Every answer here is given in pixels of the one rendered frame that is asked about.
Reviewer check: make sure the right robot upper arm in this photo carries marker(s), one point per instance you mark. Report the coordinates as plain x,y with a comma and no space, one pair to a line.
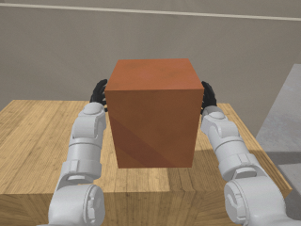
256,201

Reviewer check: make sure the right robot forearm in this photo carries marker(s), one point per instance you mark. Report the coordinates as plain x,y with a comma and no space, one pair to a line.
235,160

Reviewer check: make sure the carton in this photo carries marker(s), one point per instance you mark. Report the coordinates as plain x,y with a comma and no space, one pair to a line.
154,108

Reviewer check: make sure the left robot hand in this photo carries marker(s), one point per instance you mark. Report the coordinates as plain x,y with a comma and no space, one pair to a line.
98,95

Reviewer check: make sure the left robot forearm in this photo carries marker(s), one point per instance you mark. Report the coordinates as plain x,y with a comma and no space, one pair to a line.
83,165

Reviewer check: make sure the left robot upper arm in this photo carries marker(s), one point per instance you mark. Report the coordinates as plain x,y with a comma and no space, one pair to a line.
78,205

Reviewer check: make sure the right robot hand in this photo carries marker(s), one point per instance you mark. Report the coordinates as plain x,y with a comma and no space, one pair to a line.
208,97

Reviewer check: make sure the pedestal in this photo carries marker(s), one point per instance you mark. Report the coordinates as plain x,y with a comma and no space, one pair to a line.
34,142

